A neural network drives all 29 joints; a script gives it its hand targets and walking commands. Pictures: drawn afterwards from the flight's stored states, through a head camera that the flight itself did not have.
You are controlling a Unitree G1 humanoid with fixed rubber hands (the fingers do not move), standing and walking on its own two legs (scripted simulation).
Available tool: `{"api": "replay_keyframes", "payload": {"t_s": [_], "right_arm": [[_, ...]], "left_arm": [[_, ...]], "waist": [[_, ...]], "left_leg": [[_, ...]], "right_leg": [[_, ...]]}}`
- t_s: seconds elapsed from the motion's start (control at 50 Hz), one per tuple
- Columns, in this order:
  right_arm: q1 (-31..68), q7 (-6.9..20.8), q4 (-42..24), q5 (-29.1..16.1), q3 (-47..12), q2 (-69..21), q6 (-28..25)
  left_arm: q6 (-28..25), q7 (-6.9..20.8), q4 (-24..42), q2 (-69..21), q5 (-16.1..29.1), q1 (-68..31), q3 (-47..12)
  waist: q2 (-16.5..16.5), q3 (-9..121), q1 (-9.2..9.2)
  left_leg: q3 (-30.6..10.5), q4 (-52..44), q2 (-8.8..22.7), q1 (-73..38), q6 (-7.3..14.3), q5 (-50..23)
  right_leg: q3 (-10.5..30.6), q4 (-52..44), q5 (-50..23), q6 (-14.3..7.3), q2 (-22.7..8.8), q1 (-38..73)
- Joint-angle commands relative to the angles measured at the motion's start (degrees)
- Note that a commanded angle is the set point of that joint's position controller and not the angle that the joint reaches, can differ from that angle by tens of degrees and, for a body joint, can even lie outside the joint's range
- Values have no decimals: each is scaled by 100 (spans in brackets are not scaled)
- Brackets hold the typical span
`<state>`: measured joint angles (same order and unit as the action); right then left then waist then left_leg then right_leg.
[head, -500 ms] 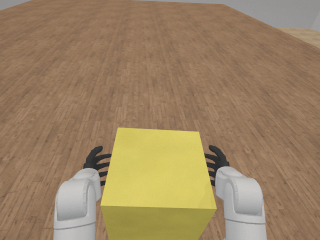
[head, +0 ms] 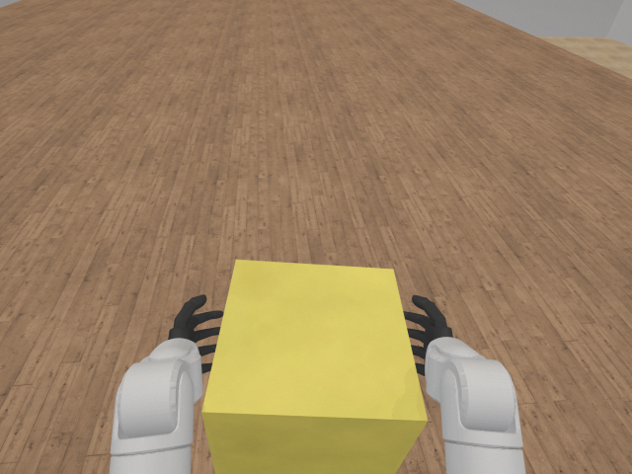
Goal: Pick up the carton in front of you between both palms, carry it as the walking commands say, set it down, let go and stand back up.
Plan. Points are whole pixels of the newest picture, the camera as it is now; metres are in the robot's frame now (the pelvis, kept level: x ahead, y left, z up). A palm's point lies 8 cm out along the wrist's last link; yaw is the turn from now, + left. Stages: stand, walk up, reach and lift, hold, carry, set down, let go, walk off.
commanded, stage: carry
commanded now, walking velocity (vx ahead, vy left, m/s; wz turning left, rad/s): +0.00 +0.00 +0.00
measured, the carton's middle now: (307, 383) +0.27 +0.01 +0.00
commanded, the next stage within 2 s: hold in 1.06 s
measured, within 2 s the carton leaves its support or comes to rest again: neither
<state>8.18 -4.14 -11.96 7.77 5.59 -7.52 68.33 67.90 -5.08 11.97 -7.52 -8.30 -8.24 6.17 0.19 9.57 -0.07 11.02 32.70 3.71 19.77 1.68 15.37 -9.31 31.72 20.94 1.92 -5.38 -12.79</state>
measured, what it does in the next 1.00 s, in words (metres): stands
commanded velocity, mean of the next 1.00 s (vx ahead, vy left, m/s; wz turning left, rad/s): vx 0.00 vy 0.00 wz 0.00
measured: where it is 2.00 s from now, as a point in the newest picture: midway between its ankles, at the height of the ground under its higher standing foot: outside the picture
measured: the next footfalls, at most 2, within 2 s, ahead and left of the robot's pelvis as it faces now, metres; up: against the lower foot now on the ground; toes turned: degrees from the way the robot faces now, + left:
none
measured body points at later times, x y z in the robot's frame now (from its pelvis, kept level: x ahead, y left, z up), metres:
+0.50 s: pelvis -0.04 +0.00 +0.00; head -0.08 +0.00 +0.45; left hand +0.25 +0.15 +0.03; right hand +0.25 -0.15 +0.03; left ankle +0.02 +0.10 -0.73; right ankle -0.05 -0.12 -0.73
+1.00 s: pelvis -0.04 -0.01 +0.00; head -0.07 -0.01 +0.45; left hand +0.25 +0.14 +0.03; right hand +0.25 -0.16 +0.03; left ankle +0.02 +0.10 -0.73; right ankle -0.05 -0.12 -0.73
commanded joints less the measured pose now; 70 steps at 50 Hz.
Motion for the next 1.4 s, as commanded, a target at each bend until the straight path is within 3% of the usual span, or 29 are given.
{"api": "replay_keyframes", "payload": {"t_s": [0.0, 0.1, 0.28, 0.46, 0.56, 0.74, 1.04, 1.06, 1.1, 1.16, 1.28, 1.38], "right_arm": [[2900, 1472, -222, -2201, -4011, -5374, -348], [2954, 1480, -15, -2031, -3912, -5344, -748], [2729, 1475, 691, -1437, -3359, -5010, -1589], [3225, 1551, 1812, -796, -2523, -5063, -2760], [3498, 1621, 2199, -681, -2417, -5334, -3234], [3060, 1579, 1770, -890, -2827, -5376, -2947], [3151, 1561, 1670, -922, -2855, -5295, -2875], [2707, 1664, 1882, -886, -2779, -5556, -2876], [2704, 1640, 1840, -599, -2540, -5349, -3001], [2744, 1616, 1772, -687, -2535, -5339, -3075], [3123, 1733, 1944, -765, -2551, -5377, -3157], [3336, 1817, 2176, -714, -2439, -5456, -3171]], "left_arm": [[-272, 1606, 212, -5337, 2263, -2902, -4080], [-678, 1634, -8, -5305, 2106, -2966, -3974], [-1512, 1612, -663, -4980, 1564, -2809, -3446], [-2677, 1660, -1832, -5061, 911, -3296, -2625], [-3142, 1708, -2214, -5338, 787, -3529, -2515], [-2856, 1673, -1754, -5370, 1032, -3123, -2972], [-2800, 1682, -1686, -5281, 1020, -3171, -2927], [-2747, 1768, -1544, -5438, 984, -2643, -2838], [-2825, 1825, -1407, -5282, 899, -2907, -2895], [-2897, 1795, -1423, -5366, 918, -2906, -2947], [-2959, 1766, -1645, -5378, 708, -2994, -2735], [-2956, 1862, -1817, -5501, 708, -3235, -2728]], "waist": [[-77, 1103, -6], [-51, 957, -2], [-48, 896, 20], [-53, 943, 22], [-81, 1118, 23], [-94, 1281, 16], [-49, 1170, 12], [403, 333, 68], [241, 553, -78], [107, 680, -113], [-22, 326, 72], [10, 155, 45]], "left_leg": [[-685, -412, 655, -844, -27, -2238], [-718, -615, 645, -759, -31, -1622], [-717, -776, 644, -704, -38, -1113], [-736, -919, 635, -632, -58, -614], [-753, -914, 639, -690, -65, -650], [-711, -711, 666, -838, -50, -1320], [-701, -700, 648, -809, -84, -1247], [-1412, -715, -893, -2473, -2, -2033], [-1508, -820, -810, -2378, -44, -2278], [-1576, -892, -821, -2494, -49, -2148], [-1568, -990, -823, -2634, -36, -1516], [-1545, -1056, -816, -2633, -55, -982]], "right_leg": [[419, -431, -1720, -87, -462, 85], [451, -618, -1186, -136, -453, -17], [498, -728, -866, -182, -446, -150], [527, -754, -616, -234, -393, -197], [525, -699, -652, -249, -371, -126], [540, -571, -964, -229, -398, -99], [558, -658, -991, -256, -411, -134], [1489, -1195, -1801, -513, 850, -289], [1509, -1134, -2226, -473, 900, 237], [1552, -1195, -2277, -423, 897, 541], [1559, -1368, -1431, -451, 832, 173], [1551, -1467, -890, -498, 804, -21]]}}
